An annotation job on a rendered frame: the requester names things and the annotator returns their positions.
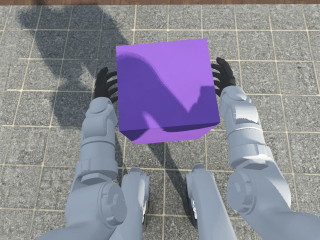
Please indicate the robot left hand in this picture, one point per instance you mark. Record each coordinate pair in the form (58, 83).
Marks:
(102, 86)

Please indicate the robot left upper arm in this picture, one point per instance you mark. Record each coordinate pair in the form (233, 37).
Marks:
(92, 213)

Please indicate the right robot shin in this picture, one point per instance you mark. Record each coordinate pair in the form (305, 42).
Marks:
(198, 166)

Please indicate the robot right hand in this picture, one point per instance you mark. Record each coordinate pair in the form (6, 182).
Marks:
(225, 76)

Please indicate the left robot forearm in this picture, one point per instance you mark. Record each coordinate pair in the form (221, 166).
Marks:
(97, 146)

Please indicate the right robot foot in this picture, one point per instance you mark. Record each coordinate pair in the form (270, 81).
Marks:
(193, 220)

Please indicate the carton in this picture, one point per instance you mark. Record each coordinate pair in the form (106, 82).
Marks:
(166, 91)

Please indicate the right robot forearm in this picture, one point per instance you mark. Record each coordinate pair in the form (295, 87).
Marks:
(247, 147)

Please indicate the robot right upper arm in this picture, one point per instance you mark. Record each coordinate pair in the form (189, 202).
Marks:
(263, 200)

